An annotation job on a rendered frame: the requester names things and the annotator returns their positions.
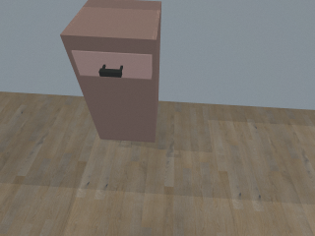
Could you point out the cabinet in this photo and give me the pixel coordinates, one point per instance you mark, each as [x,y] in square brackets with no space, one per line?
[123,109]

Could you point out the drawer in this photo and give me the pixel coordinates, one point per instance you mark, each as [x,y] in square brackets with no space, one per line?
[135,65]

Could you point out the handle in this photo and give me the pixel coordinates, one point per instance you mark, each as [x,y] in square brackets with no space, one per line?
[112,73]

